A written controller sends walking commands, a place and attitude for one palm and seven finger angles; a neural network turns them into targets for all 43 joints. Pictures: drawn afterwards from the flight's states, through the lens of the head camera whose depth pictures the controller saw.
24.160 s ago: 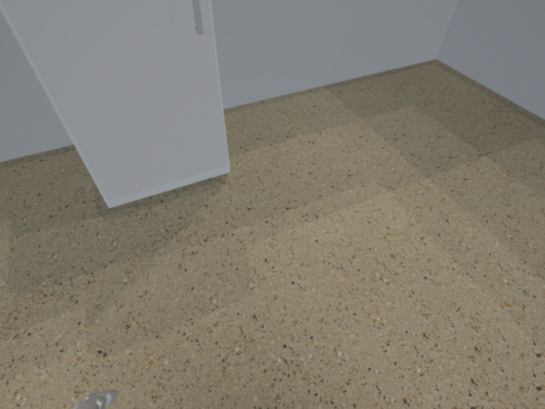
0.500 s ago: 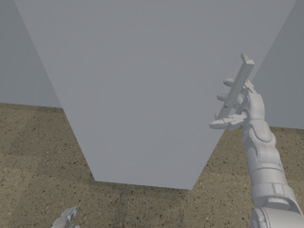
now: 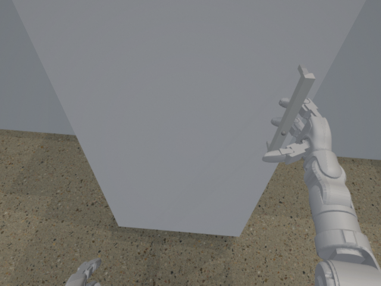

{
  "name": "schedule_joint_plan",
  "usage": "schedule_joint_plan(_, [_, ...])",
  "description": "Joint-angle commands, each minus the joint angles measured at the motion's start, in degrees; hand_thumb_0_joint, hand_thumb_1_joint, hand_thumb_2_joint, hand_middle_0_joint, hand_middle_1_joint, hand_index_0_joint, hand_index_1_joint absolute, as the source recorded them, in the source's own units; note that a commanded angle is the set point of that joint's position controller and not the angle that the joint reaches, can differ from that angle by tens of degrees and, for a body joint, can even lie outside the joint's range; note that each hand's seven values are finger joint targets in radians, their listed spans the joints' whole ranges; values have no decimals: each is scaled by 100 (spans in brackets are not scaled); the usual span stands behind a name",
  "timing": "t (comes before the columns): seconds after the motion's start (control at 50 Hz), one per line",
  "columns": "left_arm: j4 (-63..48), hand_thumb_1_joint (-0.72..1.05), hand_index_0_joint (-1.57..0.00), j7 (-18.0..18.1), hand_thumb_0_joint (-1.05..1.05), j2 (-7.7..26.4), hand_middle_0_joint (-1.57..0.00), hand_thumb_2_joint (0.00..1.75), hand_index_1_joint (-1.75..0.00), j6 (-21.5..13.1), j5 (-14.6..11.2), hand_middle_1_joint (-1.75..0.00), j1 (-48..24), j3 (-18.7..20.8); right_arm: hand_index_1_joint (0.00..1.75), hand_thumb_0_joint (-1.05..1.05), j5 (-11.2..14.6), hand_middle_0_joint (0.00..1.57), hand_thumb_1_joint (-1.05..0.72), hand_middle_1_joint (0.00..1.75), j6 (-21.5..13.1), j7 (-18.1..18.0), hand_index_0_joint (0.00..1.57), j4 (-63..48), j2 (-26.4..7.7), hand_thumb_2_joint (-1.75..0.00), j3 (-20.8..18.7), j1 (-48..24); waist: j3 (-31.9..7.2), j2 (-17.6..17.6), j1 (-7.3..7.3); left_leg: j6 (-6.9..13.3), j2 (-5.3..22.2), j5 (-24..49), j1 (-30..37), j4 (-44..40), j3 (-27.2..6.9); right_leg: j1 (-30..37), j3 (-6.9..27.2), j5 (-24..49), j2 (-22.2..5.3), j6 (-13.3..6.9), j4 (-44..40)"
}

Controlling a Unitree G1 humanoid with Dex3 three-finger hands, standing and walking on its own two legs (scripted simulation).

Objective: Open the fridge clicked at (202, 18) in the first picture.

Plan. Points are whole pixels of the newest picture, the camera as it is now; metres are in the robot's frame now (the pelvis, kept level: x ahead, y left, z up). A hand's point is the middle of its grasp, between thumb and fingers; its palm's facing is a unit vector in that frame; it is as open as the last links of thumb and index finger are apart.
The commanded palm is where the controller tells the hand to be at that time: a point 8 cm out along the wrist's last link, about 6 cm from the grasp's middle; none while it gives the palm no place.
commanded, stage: grip the handle and tug to test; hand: right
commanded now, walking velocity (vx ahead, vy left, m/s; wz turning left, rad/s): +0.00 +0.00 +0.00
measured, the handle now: (284, 117) +0.47 -0.17 +0.13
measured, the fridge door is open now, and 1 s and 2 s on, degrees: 0 0 0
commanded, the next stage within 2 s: pull the door a little, standing still in 1.50 s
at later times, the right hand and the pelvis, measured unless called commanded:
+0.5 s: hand (279, 130) +0.41 -0.14 +0.14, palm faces +0.00 +1.00 +0.01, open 9.9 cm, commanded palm +0.38 -0.20 +0.14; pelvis +0.00 -0.01 +0.00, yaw +0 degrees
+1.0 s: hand (279, 131) +0.41 -0.14 +0.14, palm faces +0.03 +1.00 +0.00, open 5.6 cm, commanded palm +0.38 -0.19 +0.14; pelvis +0.01 +0.00 +0.00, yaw +1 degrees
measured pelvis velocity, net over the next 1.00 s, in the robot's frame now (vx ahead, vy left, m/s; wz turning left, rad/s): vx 0.01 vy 0.00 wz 0.01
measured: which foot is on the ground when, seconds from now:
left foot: down 0.00-1.00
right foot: down 0.00-1.00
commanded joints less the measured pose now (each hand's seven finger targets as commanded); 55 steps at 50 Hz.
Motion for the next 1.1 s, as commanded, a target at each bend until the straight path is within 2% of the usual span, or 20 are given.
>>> schedule_joint_plan(0.0, [-676,90,-20,30,0,714,-20,90,-30,-290,-22,-30,-253,284,120,0,27,30,50,120,-429,-21,30,-1364,-676,-30,59,-2719,-1558,-9,112,-175,-72,2168,-840,-503,-299,1955,447,1188,170,-217,-104])
schedule_joint_plan(0.12, [-676,90,-20,18,0,755,-20,90,-30,-285,23,-30,-211,286,122,0,-15,32,36,122,-417,-196,32,-1311,-888,-36,-158,-2588,-1637,329,26,-180,-59,2242,-583,-487,-296,1787,441,1243,169,-242,-140])
schedule_joint_plan(0.2, [-670,90,-20,-1,0,713,-20,90,-30,-298,-1,-30,-239,279,125,0,-62,33,17,125,-422,-188,33,-1253,-694,-44,-4,-2645,-1524,109,51,-158,-80,2049,-784,-503,-270,1873,455,1152,149,-204,-164])
schedule_joint_plan(0.3, [-625,90,-20,34,0,725,-20,90,-30,-276,11,-30,-212,266,128,0,-66,36,-6,128,-397,-210,36,-1006,-780,-54,-51,-2955,-1344,274,117,-173,-76,1815,-851,-586,-300,1732,467,886,151,-223,-212])
schedule_joint_plan(0.32, [-632,90,-20,40,0,751,-20,90,-30,-270,20,-30,-191,281,129,0,-52,36,-11,129,-413,-217,36,-993,-895,-56,-151,-2829,-1409,376,96,-190,-63,1895,-732,-600,-327,1675,438,926,161,-247,-174])
schedule_joint_plan(0.4, [-640,90,-20,22,0,710,-20,90,-30,-312,18,-30,-201,279,131,0,-60,38,-29,131,-508,-173,38,-1145,-797,-64,-89,-2875,-1720,33,49,-153,-71,2012,-728,-516,-298,1928,453,1120,153,-197,-170])
schedule_joint_plan(0.44, [-637,90,-20,11,0,733,-20,90,-30,-309,20,-30,-187,281,133,0,-43,40,-39,133,-546,-178,40,-1130,-938,-68,-221,-2775,-1709,179,35,-156,-73,2104,-645,-516,-309,1854,456,1170,153,-214,-162])
schedule_joint_plan(0.5, [-673,90,-20,-6,0,710,-20,90,-30,-313,7,-30,-219,277,135,0,-54,41,-53,135,-544,-151,41,-1236,-732,-74,-18,-2738,-1629,44,52,-157,-76,2147,-673,-502,-290,1853,425,1182,155,-205,-171])
schedule_joint_plan(0.52, [-676,90,-20,-10,0,714,-20,90,-30,-320,12,-30,-184,295,135,0,-45,42,-57,135,-554,-163,42,-1231,-701,-76,-8,-2665,-1591,265,74,-167,-78,2186,-616,-516,-285,1824,424,1215,153,-230,-140])
schedule_joint_plan(0.58, [-679,90,-20,-30,0,723,-20,90,-30,-336,6,-30,-202,312,137,0,-48,43,-71,137,-541,-179,43,-1408,-729,-82,-53,-2618,-1656,90,32,-161,-90,2243,-705,-512,-292,1973,436,1302,145,-212,-145])
schedule_joint_plan(0.6, [-691,90,-20,-40,0,708,-20,90,-30,-342,6,-30,-235,309,138,0,-56,44,-76,138,-533,-154,44,-1489,-545,-84,127,-2561,-1647,-27,43,-155,-91,2229,-739,-501,-280,2027,426,1325,140,-202,-153])
schedule_joint_plan(0.66, [-696,90,-20,-40,0,715,-20,90,-30,-339,-1,-30,-246,306,140,0,-39,45,-90,140,-505,-159,45,-1485,-560,-90,124,-2477,-1565,209,58,-180,-86,2329,-646,-525,-295,1911,403,1298,157,-228,-155])
schedule_joint_plan(0.7, [-687,90,-20,-36,0,733,-20,90,-30,-337,2,-30,-235,320,140,0,-37,45,-90,140,-497,-156,45,-1579,-677,-90,21,-2457,-1613,179,22,-166,-91,2340,-625,-519,-297,1941,413,1325,151,-222,-166])
schedule_joint_plan(0.8, [-722,90,-20,-51,0,707,-20,90,-30,-341,2,-30,-270,323,140,0,-51,45,-90,140,-450,-135,45,-1832,-473,-90,203,-2366,-1717,59,16,-167,-83,2605,-582,-480,-287,2086,401,1595,162,-220,-132])
schedule_joint_plan(0.82, [-735,90,-20,-51,0,724,-20,90,-30,-345,20,-30,-249,337,140,0,-52,45,-90,140,-462,-154,45,-1914,-534,-90,155,-2264,-1777,202,14,-172,-79,2676,-476,-473,-278,2085,394,1691,151,-237,-103])
schedule_joint_plan(0.84, [-746,90,-20,-59,0,712,-20,90,-30,-347,12,-30,-298,342,140,0,-56,45,-90,140,-454,-157,45,-1992,-550,-90,105,-2103,-1846,78,-64,-166,-72,2815,-445,-445,-300,2135,380,1791,154,-227,-115])
schedule_joint_plan(0.92, [-758,90,-20,-48,0,717,-20,90,-30,-323,18,-30,-296,329,140,0,-50,45,-90,140,-381,-152,45,-2074,-500,-90,197,-2092,-1695,290,17,-194,-69,2888,-388,-483,-285,2054,351,1803,160,-252,-105])
schedule_joint_plan(1.0, [-791,90,-20,-40,0,695,-20,90,-30,-296,16,-30,-388,317,140,0,-22,45,-90,140,-281,-105,45,-2175,-645,-90,-14,-1794,-1762,130,-103,-194,-46,3199,-258,-461,-328,2057,304,1945,190,-245,-116])
schedule_joint_plan(1.02, [-790,90,-20,-28,0,726,-20,90,-30,-277,27,-30,-354,319,140,0,-13,45,-90,140,-289,-96,45,-2240,-762,-90,-63,-1823,-1794,317,-75,-216,-30,3309,-122,-457,-327,1989,289,1977,190,-261,-102])
schedule_joint_plan(1.08, [-829,90,-20,-22,0,681,-20,90,-30,-252,13,-30,-439,303,140,0,7,45,-90,140,-201,-45,45,-2295,-657,-90,-31,-1678,-1747,201,-121,-210,-23,3485,-89,-427,-330,1999,281,2068,203,-251,-138])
